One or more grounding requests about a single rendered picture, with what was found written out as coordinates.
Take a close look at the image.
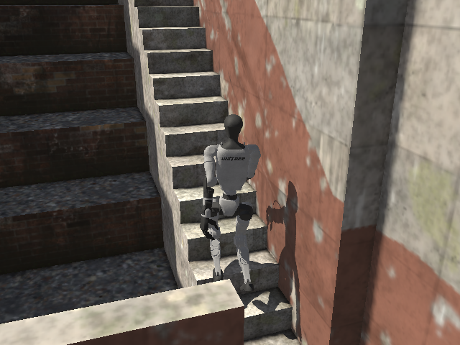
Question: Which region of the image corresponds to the left robot hand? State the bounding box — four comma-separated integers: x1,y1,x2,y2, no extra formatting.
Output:
200,217,219,240

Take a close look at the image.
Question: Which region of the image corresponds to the left robot upper arm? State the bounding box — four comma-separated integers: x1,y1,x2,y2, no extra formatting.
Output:
203,145,218,187

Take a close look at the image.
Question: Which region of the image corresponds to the right robot upper arm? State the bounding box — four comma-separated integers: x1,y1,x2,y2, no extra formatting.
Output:
247,144,261,178

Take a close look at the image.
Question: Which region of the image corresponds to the left robot foot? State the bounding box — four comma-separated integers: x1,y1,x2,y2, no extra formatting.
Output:
213,268,223,282

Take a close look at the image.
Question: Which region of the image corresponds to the right robot shin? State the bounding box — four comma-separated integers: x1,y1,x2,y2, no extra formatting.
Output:
236,235,251,284

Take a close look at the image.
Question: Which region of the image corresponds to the robot left forearm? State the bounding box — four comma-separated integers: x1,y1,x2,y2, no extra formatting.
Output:
201,176,214,218

